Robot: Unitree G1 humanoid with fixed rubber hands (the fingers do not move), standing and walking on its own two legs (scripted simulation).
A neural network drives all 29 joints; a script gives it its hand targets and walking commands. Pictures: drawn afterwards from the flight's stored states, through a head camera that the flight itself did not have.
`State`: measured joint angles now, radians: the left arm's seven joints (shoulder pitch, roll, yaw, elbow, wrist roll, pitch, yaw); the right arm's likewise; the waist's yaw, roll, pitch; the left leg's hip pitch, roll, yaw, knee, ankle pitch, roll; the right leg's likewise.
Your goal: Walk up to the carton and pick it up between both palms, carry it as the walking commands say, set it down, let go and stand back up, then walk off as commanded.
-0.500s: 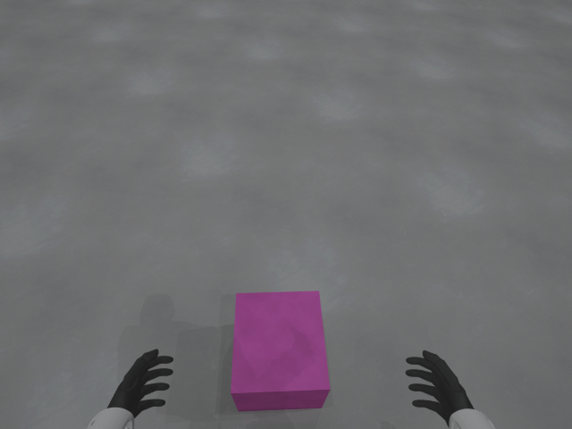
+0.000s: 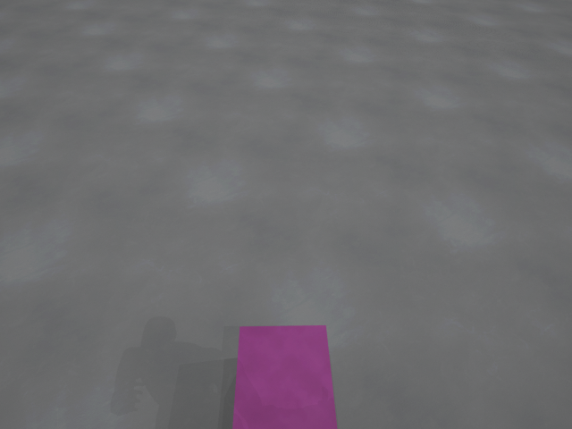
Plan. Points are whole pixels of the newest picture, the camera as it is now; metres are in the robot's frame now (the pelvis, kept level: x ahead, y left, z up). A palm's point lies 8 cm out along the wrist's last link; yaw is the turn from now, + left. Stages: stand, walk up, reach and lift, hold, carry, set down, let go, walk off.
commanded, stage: stand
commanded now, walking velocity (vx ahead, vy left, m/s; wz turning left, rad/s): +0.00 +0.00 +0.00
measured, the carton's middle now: (283, 388) +0.38 +0.01 -0.65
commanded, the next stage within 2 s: walk off in 1.42 s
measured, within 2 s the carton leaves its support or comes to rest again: neither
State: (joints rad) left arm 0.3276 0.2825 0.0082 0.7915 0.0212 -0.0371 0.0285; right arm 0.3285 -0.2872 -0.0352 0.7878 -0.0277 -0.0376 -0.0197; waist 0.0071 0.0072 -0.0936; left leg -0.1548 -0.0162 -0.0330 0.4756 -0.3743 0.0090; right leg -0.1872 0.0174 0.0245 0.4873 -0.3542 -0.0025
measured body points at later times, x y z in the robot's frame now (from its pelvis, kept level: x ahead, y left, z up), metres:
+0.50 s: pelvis -0.01 +0.00 +0.00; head -0.02 +0.00 +0.45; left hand -0.02 +0.26 -0.14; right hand -0.02 -0.25 -0.15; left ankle -0.08 +0.12 -0.73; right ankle -0.07 -0.12 -0.73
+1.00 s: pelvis -0.03 +0.01 +0.00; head -0.04 +0.01 +0.45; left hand -0.07 +0.24 -0.15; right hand -0.07 -0.22 -0.15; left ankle -0.08 +0.12 -0.73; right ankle -0.06 -0.12 -0.73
